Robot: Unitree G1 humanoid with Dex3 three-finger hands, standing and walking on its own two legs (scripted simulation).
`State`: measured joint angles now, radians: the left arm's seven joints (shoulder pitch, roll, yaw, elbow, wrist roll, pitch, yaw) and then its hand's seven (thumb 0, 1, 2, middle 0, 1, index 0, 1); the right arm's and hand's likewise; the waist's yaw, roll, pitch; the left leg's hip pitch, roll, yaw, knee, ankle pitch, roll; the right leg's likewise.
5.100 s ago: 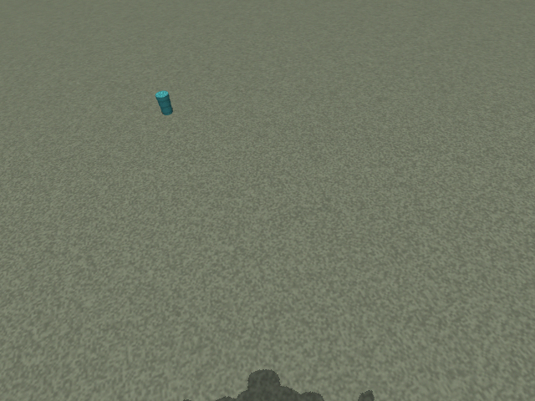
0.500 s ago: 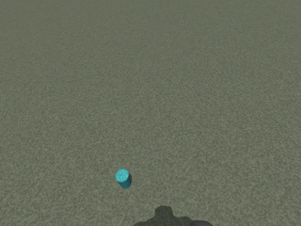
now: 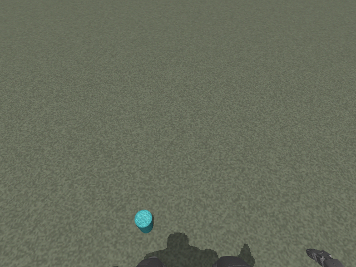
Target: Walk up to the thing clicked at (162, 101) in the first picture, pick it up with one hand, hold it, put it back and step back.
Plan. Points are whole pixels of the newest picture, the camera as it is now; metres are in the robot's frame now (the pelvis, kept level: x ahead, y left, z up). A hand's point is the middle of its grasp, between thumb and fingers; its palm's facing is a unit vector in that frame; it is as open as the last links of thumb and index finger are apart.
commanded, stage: walk up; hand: left
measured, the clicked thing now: (144, 222) +0.41 +0.20 -0.68
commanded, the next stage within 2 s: stand in 1.48 s
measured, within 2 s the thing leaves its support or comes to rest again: neither
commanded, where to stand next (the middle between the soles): +0.08 -0.01 m, yaw -1 degrees
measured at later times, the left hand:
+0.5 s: hand (94, 265) +0.16 +0.24 -0.13, palm faces -0.02 -0.94 -0.35, open 7.4 cm
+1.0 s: hand (92, 266) +0.15 +0.24 -0.13, palm faces -0.01 -0.94 -0.33, open 7.4 cm
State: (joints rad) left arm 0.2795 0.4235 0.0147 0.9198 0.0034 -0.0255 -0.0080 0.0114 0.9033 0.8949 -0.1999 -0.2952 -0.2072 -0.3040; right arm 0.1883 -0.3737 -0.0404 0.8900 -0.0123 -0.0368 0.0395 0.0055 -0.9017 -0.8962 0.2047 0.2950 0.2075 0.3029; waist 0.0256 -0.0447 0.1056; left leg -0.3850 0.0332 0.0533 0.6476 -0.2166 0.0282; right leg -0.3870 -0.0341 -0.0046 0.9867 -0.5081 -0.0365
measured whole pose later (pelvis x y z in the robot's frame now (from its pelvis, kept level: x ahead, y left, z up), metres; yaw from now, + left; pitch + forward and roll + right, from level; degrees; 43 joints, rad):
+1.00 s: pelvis +0.07 -0.01 +0.03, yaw +0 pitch -2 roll +0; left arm 0.06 0.36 0.01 1.19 0.00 -0.01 -0.01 0.01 0.90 0.90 -0.20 -0.30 -0.21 -0.30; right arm 0.06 -0.36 0.01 1.18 0.00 -0.01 0.01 0.01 -0.90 -0.90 0.20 0.29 0.21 0.30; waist 0.00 0.00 0.05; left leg -0.15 0.03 0.01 0.35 -0.17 -0.02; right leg -0.11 -0.03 -0.05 0.33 -0.18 0.01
